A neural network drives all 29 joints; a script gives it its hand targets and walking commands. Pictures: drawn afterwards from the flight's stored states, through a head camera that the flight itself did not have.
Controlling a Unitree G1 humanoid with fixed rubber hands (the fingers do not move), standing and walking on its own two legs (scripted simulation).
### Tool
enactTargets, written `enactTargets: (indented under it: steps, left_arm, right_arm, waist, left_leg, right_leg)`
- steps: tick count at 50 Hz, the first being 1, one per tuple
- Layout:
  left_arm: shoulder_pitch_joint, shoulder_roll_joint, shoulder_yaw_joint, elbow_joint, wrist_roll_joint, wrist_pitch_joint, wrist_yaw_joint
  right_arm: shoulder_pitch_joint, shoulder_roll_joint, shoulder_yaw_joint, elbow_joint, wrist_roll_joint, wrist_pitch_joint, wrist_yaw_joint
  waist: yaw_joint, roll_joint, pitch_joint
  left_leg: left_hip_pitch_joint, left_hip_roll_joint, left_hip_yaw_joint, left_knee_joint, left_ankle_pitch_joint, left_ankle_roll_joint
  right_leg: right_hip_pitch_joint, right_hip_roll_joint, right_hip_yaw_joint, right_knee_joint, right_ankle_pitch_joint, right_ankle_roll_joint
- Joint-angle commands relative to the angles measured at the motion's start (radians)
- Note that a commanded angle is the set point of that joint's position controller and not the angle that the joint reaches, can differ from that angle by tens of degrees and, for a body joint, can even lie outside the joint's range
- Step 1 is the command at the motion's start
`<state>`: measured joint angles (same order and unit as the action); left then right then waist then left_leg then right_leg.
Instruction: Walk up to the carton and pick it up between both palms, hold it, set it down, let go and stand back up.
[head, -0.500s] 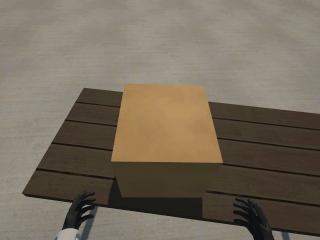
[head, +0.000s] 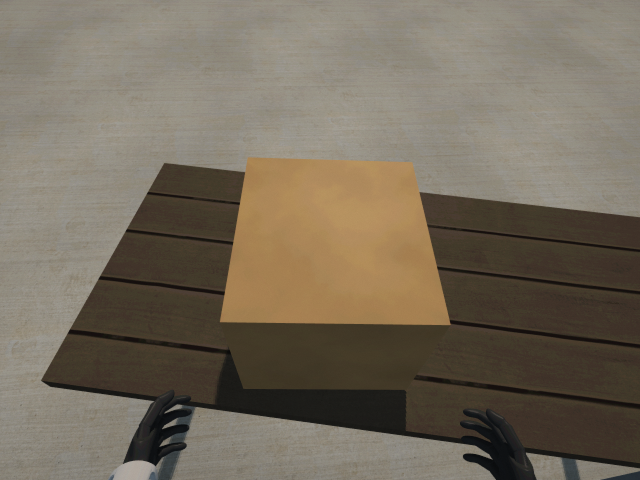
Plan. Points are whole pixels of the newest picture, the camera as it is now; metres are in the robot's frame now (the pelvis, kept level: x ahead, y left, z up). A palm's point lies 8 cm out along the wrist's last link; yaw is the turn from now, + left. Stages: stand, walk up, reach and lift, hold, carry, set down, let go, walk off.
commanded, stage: let go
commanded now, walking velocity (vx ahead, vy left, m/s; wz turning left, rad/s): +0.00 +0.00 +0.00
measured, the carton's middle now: (328, 275) +0.41 -0.01 -0.03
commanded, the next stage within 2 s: stand in 0.48 s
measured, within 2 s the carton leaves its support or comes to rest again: neither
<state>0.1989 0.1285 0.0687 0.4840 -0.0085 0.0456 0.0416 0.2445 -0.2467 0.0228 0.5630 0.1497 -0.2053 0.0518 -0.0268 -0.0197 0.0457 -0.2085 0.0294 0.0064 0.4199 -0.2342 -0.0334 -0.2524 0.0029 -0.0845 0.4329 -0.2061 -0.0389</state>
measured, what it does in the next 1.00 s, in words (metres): stands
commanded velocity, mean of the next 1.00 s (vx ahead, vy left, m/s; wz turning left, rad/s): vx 0.00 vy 0.00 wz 0.00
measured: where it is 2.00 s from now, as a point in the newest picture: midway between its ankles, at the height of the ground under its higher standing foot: outside the picture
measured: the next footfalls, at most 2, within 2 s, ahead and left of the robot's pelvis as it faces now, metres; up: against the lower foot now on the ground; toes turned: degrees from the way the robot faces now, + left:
none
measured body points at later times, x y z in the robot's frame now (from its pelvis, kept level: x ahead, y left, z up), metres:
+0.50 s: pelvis +0.00 +0.00 +0.00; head +0.03 +0.01 +0.45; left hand +0.17 +0.22 -0.10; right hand +0.16 -0.24 -0.07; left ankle -0.01 +0.14 -0.74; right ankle +0.01 -0.09 -0.74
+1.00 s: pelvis +0.00 +0.01 +0.00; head +0.00 +0.03 +0.45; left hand +0.16 +0.29 -0.10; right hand +0.16 -0.24 -0.07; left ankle -0.01 +0.14 -0.74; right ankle +0.01 -0.09 -0.74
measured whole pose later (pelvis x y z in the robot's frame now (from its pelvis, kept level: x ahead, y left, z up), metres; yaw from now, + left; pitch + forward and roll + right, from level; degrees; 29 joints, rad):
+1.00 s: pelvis +0.00 +0.01 +0.00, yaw +0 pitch +1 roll -1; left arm 0.20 0.31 0.07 0.69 0.04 0.00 -0.01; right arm 0.24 -0.26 0.02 0.59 0.04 -0.08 0.01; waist -0.03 -0.03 -0.03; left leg -0.22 0.03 0.01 0.48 -0.27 -0.02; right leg -0.25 0.00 -0.08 0.45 -0.21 -0.03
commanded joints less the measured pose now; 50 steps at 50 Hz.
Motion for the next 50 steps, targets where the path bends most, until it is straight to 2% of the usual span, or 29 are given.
enactTargets:
  steps: [1,4,5,6,7,8,9,13,14,15,17,22,23,24,25,26,27,29,31,32,35,37,38,39,40,42,45,47,50]
  left_arm:
    - [-0.052,0.163,0.014,-0.087,0.016,-0.008,-0.019]
    - [-0.056,0.183,0.031,-0.104,0.026,0.003,-0.016]
    - [-0.050,0.193,0.034,-0.110,0.017,0.003,-0.022]
    - [-0.052,0.172,0.032,-0.017,0.036,0.020,-0.031]
    - [-0.056,0.191,0.035,-0.051,0.023,0.012,-0.033]
    - [-0.043,0.184,0.029,-0.100,0.022,0.010,-0.030]
    - [-0.054,0.182,0.029,-0.027,0.041,0.029,-0.040]
    - [-0.056,0.181,0.024,-0.052,0.027,0.040,-0.040]
    - [-0.086,0.178,0.015,-0.059,0.021,0.048,-0.042]
    - [-0.061,0.186,0.021,-0.079,0.019,0.042,-0.040]
    - [-0.060,0.180,0.016,-0.090,0.038,0.058,-0.035]
    - [-0.095,0.187,0.022,-0.075,0.038,0.070,-0.031]
    - [-0.063,0.179,0.018,-0.060,0.037,0.070,-0.041]
    - [-0.032,0.330,0.081,-0.021,0.066,-0.011,-0.023]
    - [-0.013,0.345,0.071,0.019,0.071,-0.033,-0.020]
    - [-0.027,0.325,0.075,0.031,0.070,-0.053,-0.025]
    - [-0.024,0.317,0.065,0.046,0.071,-0.064,-0.027]
    - [-0.052,0.322,0.069,0.063,0.058,-0.071,-0.041]
    - [-0.049,0.347,0.068,0.086,0.060,-0.081,-0.044]
    - [-0.037,0.336,0.055,0.109,0.063,-0.088,-0.045]
    - [-0.085,0.347,0.047,0.122,0.061,-0.094,-0.050]
    - [-0.061,0.362,0.048,0.131,0.056,-0.098,-0.050]
    - [-0.051,0.386,0.050,0.131,0.059,-0.099,-0.050]
    - [-0.051,0.367,0.037,0.130,0.051,-0.102,-0.057]
    - [-0.058,0.385,0.042,0.134,0.053,-0.102,-0.054]
    - [-0.055,0.361,0.030,0.135,0.054,-0.106,-0.058]
    - [-0.059,0.394,0.037,0.164,0.057,-0.107,-0.060]
    - [-0.025,0.400,0.040,0.184,0.047,-0.101,-0.055]
    - [-0.022,0.379,0.027,0.193,0.045,-0.105,-0.060]
  right_arm:
    - [-0.056,-0.034,-0.066,-0.011,-0.126,-0.045,-0.017]
    - [-0.067,-0.035,-0.054,-0.021,-0.123,-0.040,-0.018]
    - [-0.057,-0.018,-0.040,-0.038,-0.115,-0.043,-0.022]
    - [-0.053,-0.025,-0.041,0.065,-0.139,-0.021,-0.021]
    - [-0.065,-0.019,-0.033,-0.023,-0.128,-0.031,-0.025]
    - [-0.051,-0.022,-0.034,-0.025,-0.117,-0.039,-0.022]
    - [-0.068,-0.024,-0.041,0.068,-0.140,-0.020,-0.029]
    - [-0.076,-0.021,-0.060,0.032,-0.155,-0.023,-0.035]
    - [-0.103,-0.017,-0.066,0.035,-0.158,-0.014,-0.038]
    - [-0.064,0.007,-0.044,-0.014,-0.145,-0.020,-0.037]
    - [-0.061,-0.016,-0.059,0.018,-0.156,-0.012,-0.037]
    - [-0.099,-0.013,-0.055,0.021,-0.156,0.004,-0.028]
    - [-0.061,-0.008,-0.054,0.027,-0.153,0.004,-0.033]
    - [0.066,-0.241,-0.097,0.075,-0.207,0.060,-0.066]
    - [0.008,-0.261,-0.104,0.056,-0.223,0.089,-0.078]
    - [-0.005,-0.246,-0.102,0.052,-0.221,0.105,-0.085]
    - [-0.036,-0.220,-0.095,0.031,-0.229,0.114,-0.087]
    - [0.027,-0.255,-0.097,0.033,-0.213,0.130,-0.078]
    - [0.029,-0.238,-0.097,0.012,-0.215,0.138,-0.073]
    - [0.022,-0.234,-0.086,0.023,-0.209,0.138,-0.073]
    - [-0.004,-0.242,-0.083,0.004,-0.218,0.145,-0.071]
    - [0.016,-0.273,-0.093,0.019,-0.207,0.142,-0.068]
    - [0.028,-0.266,-0.099,0.019,-0.207,0.148,-0.066]
    - [0.008,-0.265,-0.092,0.025,-0.220,0.146,-0.065]
    - [0.016,-0.276,-0.098,0.015,-0.208,0.142,-0.063]
    - [-0.017,-0.273,-0.094,0.012,-0.219,0.142,-0.065]
    - [-0.018,-0.241,-0.089,0.015,-0.204,0.141,-0.067]
    - [-0.032,-0.263,-0.089,0.020,-0.214,0.140,-0.064]
    - [0.002,-0.279,-0.100,0.040,-0.208,0.141,-0.065]
  waist:
    - [0.048,-0.065,-0.094]
    - [0.067,-0.028,-0.110]
    - [0.060,-0.048,-0.119]
    - [0.044,-0.033,-0.054]
    - [0.064,-0.072,-0.101]
    - [0.058,-0.058,-0.122]
    - [0.048,-0.038,-0.075]
    - [0.049,-0.035,-0.078]
    - [0.036,-0.036,-0.049]
    - [0.056,-0.052,-0.083]
    - [0.040,-0.017,-0.062]
    - [0.044,-0.020,-0.035]
    - [0.031,-0.036,-0.045]
    - [0.046,-0.038,-0.315]
    - [0.051,-0.060,-0.274]
    - [0.041,-0.041,-0.271]
    - [0.053,-0.074,-0.240]
    - [0.042,-0.068,-0.165]
    - [0.044,0.013,-0.164]
    - [0.041,-0.007,-0.108]
    - [0.029,-0.034,-0.100]
    - [0.033,0.077,-0.112]
    - [0.041,0.004,-0.127]
    - [0.044,-0.010,-0.131]
    - [0.025,0.064,-0.139]
    - [0.053,0.032,-0.140]
    - [0.022,0.039,-0.147]
    - [0.049,0.057,-0.141]
    - [0.039,0.060,-0.134]
  left_leg:
    - [0.082,-0.039,0.054,-0.075,0.113,0.034]
    - [0.102,-0.040,0.052,-0.076,0.119,0.033]
    - [0.098,-0.043,0.058,-0.068,0.134,0.040]
    - [0.073,-0.043,0.059,-0.072,0.118,0.035]
    - [0.091,-0.043,0.054,-0.069,0.113,0.043]
    - [0.087,-0.043,0.055,-0.064,0.136,0.037]
    - [0.083,-0.042,0.050,-0.072,0.110,0.033]
    - [0.106,-0.036,0.059,-0.072,0.112,0.033]
    - [0.104,-0.034,0.055,-0.072,0.071,0.033]
    - [0.108,-0.034,0.058,-0.069,0.097,0.043]
    - [0.100,-0.035,0.060,-0.061,0.098,0.034]
    - [0.108,-0.032,0.052,-0.077,0.060,0.040]
    - [0.127,-0.034,0.057,-0.068,0.093,0.039]
    - [0.082,0.058,-0.033,0.064,0.253,0.050]
    - [0.073,0.053,-0.023,0.078,0.268,0.063]
    - [0.042,0.061,-0.026,0.073,0.232,0.055]
    - [0.005,0.051,-0.032,0.071,0.206,0.071]
    - [0.003,0.054,-0.051,0.059,0.086,0.075]
    - [0.007,0.046,-0.035,0.061,0.057,0.079]
    - [-0.014,0.047,-0.048,0.055,0.028,0.077]
    - [-0.030,0.063,-0.072,0.032,0.013,0.095]
    - [-0.048,0.059,-0.075,0.025,-0.012,0.090]
    - [-0.039,0.055,-0.077,0.033,-0.007,0.085]
    - [-0.028,0.063,-0.081,0.032,0.014,0.090]
    - [-0.031,0.058,-0.086,0.026,0.031,0.094]
    - [-0.041,0.059,-0.095,0.023,0.049,0.087]
    - [-0.022,0.059,-0.089,0.012,0.047,0.087]
    - [-0.008,0.068,-0.084,0.010,0.086,0.088]
    - [0.001,0.071,-0.075,0.010,0.142,0.089]
  right_leg:
    - [0.161,0.004,0.111,-0.120,0.136,0.061]
    - [0.159,0.007,0.097,-0.108,0.143,0.053]
    - [0.168,0.000,0.105,-0.114,0.158,0.052]
    - [0.158,-0.003,0.110,-0.116,0.156,0.055]
    - [0.173,-0.002,0.120,-0.116,0.158,0.061]
    - [0.199,-0.003,0.116,-0.112,0.196,0.060]
    - [0.176,0.001,0.108,-0.117,0.165,0.060]
    - [0.147,0.007,0.094,-0.121,0.112,0.052]
    - [0.107,0.003,0.106,-0.142,0.002,0.049]
    - [0.144,-0.004,0.109,-0.135,0.051,0.049]
    - [0.138,-0.009,0.122,-0.139,0.047,0.050]
    - [0.100,-0.002,0.102,-0.139,-0.024,0.041]
    - [0.118,0.001,0.104,-0.138,0.023,0.047]
    - [0.222,-0.074,0.133,-0.005,0.193,0.046]
    - [0.195,-0.070,0.132,-0.008,0.240,0.039]
    - [0.204,-0.078,0.113,0.011,0.214,0.054]
    - [0.189,-0.086,0.127,-0.003,0.210,0.060]
    - [0.104,-0.096,0.153,-0.041,0.085,0.039]
    - [0.091,-0.111,0.169,-0.063,-0.008,0.024]
    - [0.058,-0.116,0.165,-0.084,0.003,0.049]
    - [0.031,-0.094,0.145,-0.067,-0.053,0.023]
    - [0.075,-0.105,0.167,-0.069,-0.068,0.010]
    - [0.075,-0.112,0.161,-0.077,-0.098,0.002]
    - [0.066,-0.109,0.162,-0.050,-0.057,0.003]
    - [0.067,-0.123,0.173,-0.040,-0.014,-0.005]
    - [0.085,-0.110,0.145,-0.037,0.001,0.005]
    - [0.090,-0.101,0.121,-0.015,0.065,0.003]
    - [0.105,-0.101,0.130,-0.020,0.093,0.012]
    - [0.114,-0.115,0.131,-0.010,0.113,-0.007]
